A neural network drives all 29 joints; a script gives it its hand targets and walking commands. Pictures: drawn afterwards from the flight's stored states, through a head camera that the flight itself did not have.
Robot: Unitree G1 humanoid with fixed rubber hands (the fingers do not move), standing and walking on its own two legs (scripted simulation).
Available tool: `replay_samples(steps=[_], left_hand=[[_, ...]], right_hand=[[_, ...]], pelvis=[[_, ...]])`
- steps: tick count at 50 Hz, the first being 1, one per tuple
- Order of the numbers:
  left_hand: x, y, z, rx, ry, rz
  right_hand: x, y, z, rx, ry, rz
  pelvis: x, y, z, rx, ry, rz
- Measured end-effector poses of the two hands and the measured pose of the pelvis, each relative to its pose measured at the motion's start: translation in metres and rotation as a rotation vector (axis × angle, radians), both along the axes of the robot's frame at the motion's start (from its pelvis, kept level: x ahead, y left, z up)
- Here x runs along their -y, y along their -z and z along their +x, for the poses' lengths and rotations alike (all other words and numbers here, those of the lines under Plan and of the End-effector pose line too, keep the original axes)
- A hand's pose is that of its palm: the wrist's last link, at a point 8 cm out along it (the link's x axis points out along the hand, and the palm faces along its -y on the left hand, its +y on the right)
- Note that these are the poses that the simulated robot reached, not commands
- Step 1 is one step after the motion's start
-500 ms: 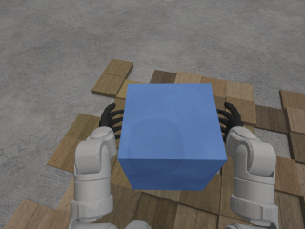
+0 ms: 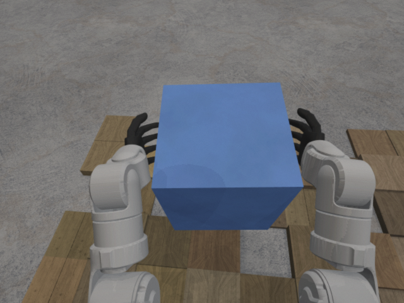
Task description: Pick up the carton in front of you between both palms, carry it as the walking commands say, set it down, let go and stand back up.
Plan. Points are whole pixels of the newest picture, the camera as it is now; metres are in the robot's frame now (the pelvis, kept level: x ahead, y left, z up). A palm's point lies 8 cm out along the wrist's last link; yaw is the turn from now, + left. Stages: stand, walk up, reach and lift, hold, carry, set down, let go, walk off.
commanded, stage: carry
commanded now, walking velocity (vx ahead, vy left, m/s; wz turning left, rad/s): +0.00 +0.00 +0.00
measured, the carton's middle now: (221, 165) +0.37 -0.02 +0.06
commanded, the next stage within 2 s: none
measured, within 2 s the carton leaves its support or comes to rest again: neither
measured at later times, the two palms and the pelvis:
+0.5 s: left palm (139, 77) +0.48 +0.12 +0.20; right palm (302, 78) +0.46 -0.18 +0.19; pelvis +0.13 -0.01 +0.03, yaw +0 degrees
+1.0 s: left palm (161, 98) +0.49 +0.09 +0.15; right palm (305, 90) +0.50 -0.21 +0.14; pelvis +0.16 -0.07 +0.03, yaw +1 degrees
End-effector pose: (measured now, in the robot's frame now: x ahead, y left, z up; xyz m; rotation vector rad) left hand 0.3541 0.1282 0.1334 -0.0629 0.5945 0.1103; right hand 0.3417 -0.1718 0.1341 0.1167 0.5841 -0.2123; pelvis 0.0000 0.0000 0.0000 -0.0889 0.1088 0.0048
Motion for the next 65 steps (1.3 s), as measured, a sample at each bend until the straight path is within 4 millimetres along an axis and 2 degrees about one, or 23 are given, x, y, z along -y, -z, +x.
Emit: replay_samples(steps=[4, 8, 12, 14, 16, 20, 24, 30, 36, 40, 47, 59, 65], left_hand=[[-0.013, 0.0, 0.018, -0.061, -0.069, -0.015], [-0.04, -0.01, 0.023, -0.003, -0.183, -0.085], [-0.058, -0.039, 0.046, 0.173, -0.208, -0.105], [-0.059, -0.053, 0.062, 0.201, -0.18, -0.077], [-0.053, -0.062, 0.079, 0.16, -0.135, -0.037], [-0.027, -0.069, 0.105, 0.048, -0.052, 0.012], [0.001, -0.072, 0.121, 0.006, -0.018, -0.007], [0.028, -0.053, 0.136, -0.061, 0.002, -0.014], [0.031, -0.019, 0.131, -0.131, -0.039, 0.006], [0.029, -0.009, 0.128, -0.119, -0.065, 0.02], [0.033, -0.012, 0.131, -0.063, -0.083, 0.031], [0.053, -0.019, 0.133, -0.025, -0.052, 0.001], [0.056, -0.019, 0.124, -0.047, -0.045, 0.018]], right_hand=[[-0.012, 0.0, 0.035, -0.06, -0.055, 0.001], [-0.042, -0.025, 0.07, -0.002, -0.117, 0.009], [-0.062, -0.06, 0.101, 0.175, -0.141, 0.037], [-0.062, -0.069, 0.111, 0.206, -0.142, 0.012], [-0.053, -0.069, 0.117, 0.167, -0.129, -0.017], [-0.027, -0.061, 0.119, 0.056, -0.082, -0.02], [0.0, -0.06, 0.119, 0.014, -0.021, 0.0], [0.027, -0.052, 0.13, -0.059, 0.016, 0.004], [0.031, -0.018, 0.143, -0.132, -0.031, 0.01], [0.028, -0.003, 0.15, -0.119, -0.07, 0.013], [0.032, -0.003, 0.157, -0.064, -0.095, 0.012], [0.053, -0.017, 0.148, -0.026, -0.055, -0.008], [0.055, -0.014, 0.139, -0.048, -0.055, -0.001]], pelvis=[[0.008, -0.021, 0.018, 0.001, -0.004, 0.01], [0.016, -0.036, 0.037, 0.006, -0.009, 0.058], [0.013, -0.022, 0.068, 0.028, -0.013, 0.073], [0.012, -0.02, 0.08, 0.037, -0.012, 0.101], [0.01, -0.021, 0.09, 0.035, -0.006, 0.108], [0.008, -0.025, 0.108, 0.043, 0.007, 0.104], [0.012, -0.028, 0.124, 0.056, 0.012, 0.091], [0.025, -0.029, 0.147, 0.051, 0.017, 0.098], [0.042, -0.028, 0.162, 0.051, 0.007, 0.103], [0.052, -0.027, 0.164, 0.05, 0.001, 0.104], [0.064, -0.03, 0.162, 0.034, -0.004, 0.111], [0.075, -0.034, 0.162, 0.033, 0.001, 0.119], [0.075, -0.035, 0.16, 0.046, 0.008, 0.115]])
